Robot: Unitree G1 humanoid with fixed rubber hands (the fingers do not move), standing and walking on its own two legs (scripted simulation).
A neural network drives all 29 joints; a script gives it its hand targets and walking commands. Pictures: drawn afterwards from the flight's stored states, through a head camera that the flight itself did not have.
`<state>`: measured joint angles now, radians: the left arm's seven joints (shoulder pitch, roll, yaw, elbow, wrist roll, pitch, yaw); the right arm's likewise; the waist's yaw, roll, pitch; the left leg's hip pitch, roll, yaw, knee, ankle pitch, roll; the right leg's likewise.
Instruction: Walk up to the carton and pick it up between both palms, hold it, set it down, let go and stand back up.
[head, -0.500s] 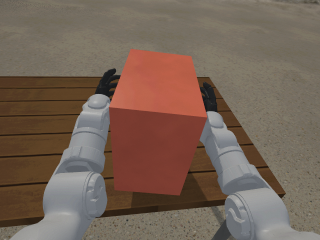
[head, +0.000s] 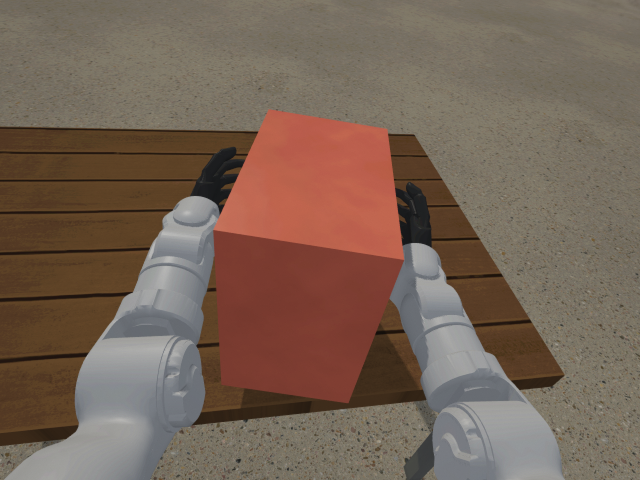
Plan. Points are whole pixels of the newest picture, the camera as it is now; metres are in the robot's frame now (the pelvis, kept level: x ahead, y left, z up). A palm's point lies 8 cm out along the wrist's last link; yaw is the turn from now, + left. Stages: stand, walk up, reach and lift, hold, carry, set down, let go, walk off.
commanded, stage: set down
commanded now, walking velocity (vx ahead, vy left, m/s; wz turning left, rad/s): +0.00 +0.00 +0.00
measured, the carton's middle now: (307, 252) +0.42 -0.04 +0.08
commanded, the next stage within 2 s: none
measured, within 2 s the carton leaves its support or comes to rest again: rests again in 0.64 s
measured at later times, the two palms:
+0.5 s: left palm (212, 208) +0.47 +0.09 +0.13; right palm (408, 257) +0.37 -0.16 +0.11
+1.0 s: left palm (205, 224) +0.45 +0.10 +0.11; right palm (405, 264) +0.37 -0.16 +0.10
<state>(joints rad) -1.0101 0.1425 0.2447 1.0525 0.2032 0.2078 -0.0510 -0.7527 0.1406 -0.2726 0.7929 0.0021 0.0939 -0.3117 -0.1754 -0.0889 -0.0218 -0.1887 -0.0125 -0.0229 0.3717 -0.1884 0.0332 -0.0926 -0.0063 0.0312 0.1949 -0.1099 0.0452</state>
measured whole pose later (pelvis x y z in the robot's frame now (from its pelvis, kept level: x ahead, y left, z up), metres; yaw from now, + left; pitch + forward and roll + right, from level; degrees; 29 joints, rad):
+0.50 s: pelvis +0.01 +0.00 +0.00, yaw -1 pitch +4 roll -2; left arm -1.02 0.14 0.28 1.10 0.26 0.13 -0.10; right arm -0.70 0.20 -0.36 0.77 -0.12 -0.01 -0.30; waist -0.16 -0.08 -0.04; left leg -0.25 0.00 -0.01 0.39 -0.20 0.03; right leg -0.15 0.00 0.01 0.20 -0.11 0.04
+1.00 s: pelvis -0.01 +0.00 +0.00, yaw +0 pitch +3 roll -2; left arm -1.00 0.10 0.41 1.05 0.38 0.09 -0.15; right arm -0.74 0.24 -0.52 0.83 -0.28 -0.16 -0.26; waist -0.14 -0.10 0.02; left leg -0.25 0.00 0.00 0.37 -0.17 0.03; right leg -0.16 -0.01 -0.02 0.21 -0.10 0.04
